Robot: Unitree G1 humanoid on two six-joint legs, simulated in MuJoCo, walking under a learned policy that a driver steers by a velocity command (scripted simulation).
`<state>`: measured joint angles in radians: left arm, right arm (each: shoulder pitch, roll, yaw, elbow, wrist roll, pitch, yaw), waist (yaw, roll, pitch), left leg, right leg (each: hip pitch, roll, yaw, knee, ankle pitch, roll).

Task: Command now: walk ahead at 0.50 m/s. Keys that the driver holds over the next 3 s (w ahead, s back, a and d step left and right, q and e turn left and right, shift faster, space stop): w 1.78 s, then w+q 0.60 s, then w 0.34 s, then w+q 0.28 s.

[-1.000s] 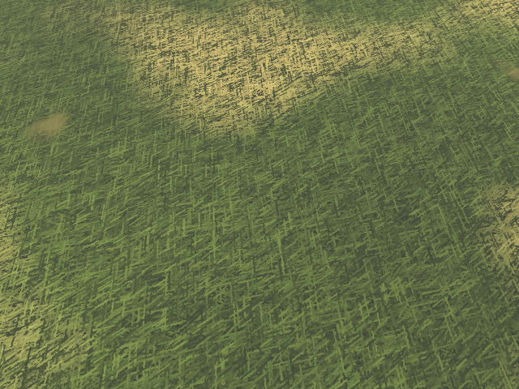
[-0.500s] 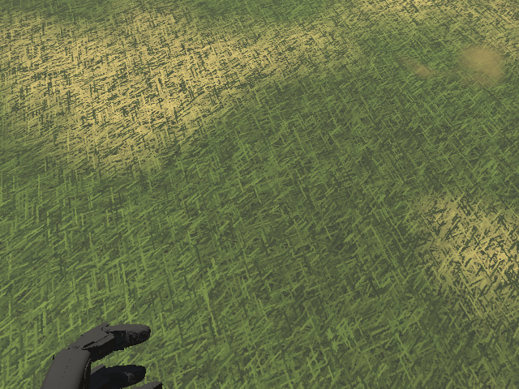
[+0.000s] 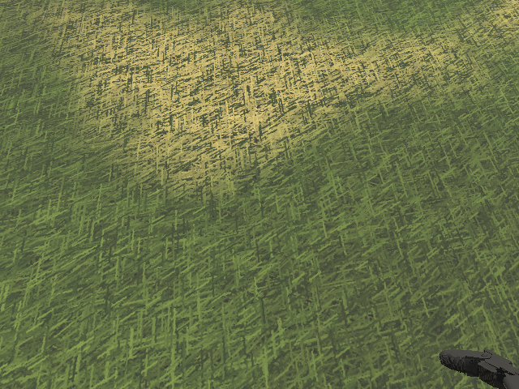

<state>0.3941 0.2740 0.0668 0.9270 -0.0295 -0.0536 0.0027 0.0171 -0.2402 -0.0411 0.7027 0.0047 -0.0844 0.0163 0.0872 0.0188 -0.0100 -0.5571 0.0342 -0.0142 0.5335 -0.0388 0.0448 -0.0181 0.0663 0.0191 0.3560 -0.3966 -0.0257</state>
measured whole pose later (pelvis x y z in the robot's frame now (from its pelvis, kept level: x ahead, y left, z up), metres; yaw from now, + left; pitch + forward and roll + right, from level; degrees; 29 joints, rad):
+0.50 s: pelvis +0.25 +0.01 +0.01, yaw +0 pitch +2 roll +1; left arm 0.02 0.25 0.04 0.80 -0.01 -0.07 -0.03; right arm 0.39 -0.26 -0.06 0.91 0.02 -0.08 0.00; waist -0.09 -0.04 0.01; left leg 0.01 -0.05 0.01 0.25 -0.30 0.04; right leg -0.59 -0.06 0.03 0.53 0.03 -0.01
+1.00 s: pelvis +0.51 -0.02 +0.02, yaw +1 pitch +2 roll -2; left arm 0.36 0.26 0.05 0.96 -0.01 -0.08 0.00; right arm 0.05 -0.26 -0.05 0.79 0.02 -0.07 0.02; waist 0.08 0.04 0.02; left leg -0.63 0.10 -0.03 0.58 0.06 0.00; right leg 0.03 0.06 -0.04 0.19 -0.25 -0.04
